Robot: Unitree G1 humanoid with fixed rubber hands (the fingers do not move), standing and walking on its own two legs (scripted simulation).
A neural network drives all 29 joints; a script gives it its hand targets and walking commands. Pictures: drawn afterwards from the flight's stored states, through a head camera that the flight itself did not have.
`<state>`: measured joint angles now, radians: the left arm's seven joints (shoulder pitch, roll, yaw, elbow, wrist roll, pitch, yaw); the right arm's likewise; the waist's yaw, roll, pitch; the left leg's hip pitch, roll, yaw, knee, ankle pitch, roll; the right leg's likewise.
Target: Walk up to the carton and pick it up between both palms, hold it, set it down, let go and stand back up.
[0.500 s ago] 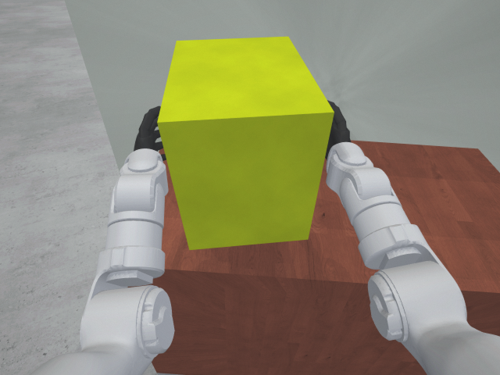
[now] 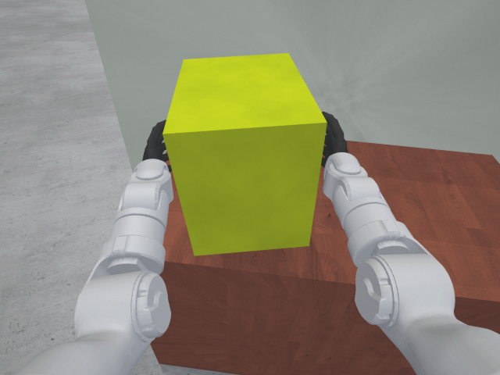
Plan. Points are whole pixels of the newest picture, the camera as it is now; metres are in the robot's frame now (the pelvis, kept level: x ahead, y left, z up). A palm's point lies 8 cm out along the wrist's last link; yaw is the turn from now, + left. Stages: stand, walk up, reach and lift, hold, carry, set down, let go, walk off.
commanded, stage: set down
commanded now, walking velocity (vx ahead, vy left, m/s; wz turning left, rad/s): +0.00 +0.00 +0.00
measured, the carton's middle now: (243, 149) +0.47 +0.02 +0.15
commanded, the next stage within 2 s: none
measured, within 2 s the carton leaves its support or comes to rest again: rests again in 1.62 s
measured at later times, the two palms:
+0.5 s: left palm (164, 172) +0.42 +0.16 +0.13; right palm (331, 168) +0.42 -0.14 +0.15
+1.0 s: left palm (171, 181) +0.44 +0.16 +0.09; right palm (326, 180) +0.44 -0.14 +0.10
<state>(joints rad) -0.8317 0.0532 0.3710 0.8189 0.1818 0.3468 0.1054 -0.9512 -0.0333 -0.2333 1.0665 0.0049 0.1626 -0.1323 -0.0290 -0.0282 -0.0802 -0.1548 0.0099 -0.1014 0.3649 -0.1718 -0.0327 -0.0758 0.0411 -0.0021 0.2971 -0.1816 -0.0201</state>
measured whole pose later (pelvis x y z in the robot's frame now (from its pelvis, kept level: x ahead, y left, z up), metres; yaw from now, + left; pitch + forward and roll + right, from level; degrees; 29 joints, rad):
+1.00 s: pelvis +0.02 +0.01 +0.00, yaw -2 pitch +8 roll -1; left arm -0.85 -0.01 0.42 0.95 0.22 0.14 0.14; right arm -0.88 -0.01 -0.45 1.06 -0.23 -0.02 -0.05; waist 0.03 0.00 -0.10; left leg -0.33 0.02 -0.04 0.36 -0.17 -0.02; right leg -0.26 0.03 0.01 0.30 -0.17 -0.01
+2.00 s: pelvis +0.00 +0.02 -0.01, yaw -7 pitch +20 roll -2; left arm -0.95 0.16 0.14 1.17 -0.13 0.03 0.20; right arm -0.97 -0.20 -0.15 1.22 0.10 -0.02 -0.02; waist 0.09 0.02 -0.26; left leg -0.66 0.06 0.04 0.50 -0.19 0.00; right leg -0.60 0.05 0.01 0.40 -0.15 0.00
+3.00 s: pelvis -0.03 -0.01 -0.01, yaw -3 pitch +13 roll -1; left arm -0.75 0.39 0.08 0.61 -0.31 0.40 0.08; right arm -0.79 -0.30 -0.04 0.68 0.35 0.30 -0.09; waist 0.01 -0.01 -0.12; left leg -0.53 0.05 -0.04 0.42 -0.11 -0.05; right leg -0.49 0.04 -0.06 0.41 -0.14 -0.05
